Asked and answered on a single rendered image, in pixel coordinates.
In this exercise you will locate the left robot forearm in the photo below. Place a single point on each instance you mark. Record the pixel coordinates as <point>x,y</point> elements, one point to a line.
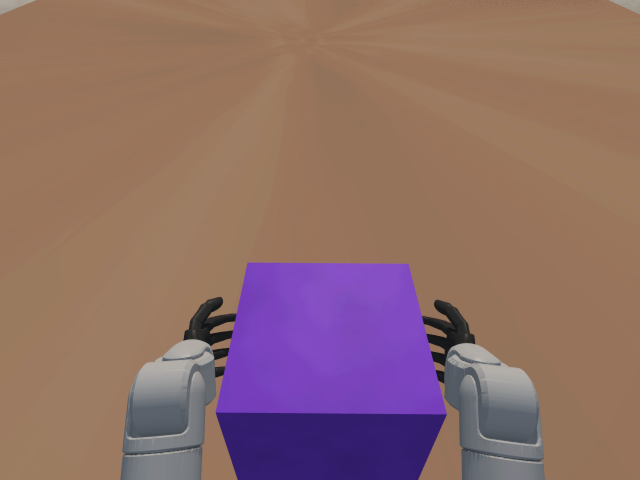
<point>165,417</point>

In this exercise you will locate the left robot hand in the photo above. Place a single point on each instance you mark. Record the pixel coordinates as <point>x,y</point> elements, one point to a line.
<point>200,327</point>

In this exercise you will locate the right robot hand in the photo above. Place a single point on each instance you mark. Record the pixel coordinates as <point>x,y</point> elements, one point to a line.
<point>457,332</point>

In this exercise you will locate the right robot forearm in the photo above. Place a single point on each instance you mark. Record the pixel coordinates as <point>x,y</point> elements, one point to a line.
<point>499,416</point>

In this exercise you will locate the carton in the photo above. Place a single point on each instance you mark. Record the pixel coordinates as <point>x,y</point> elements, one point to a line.
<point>329,375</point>

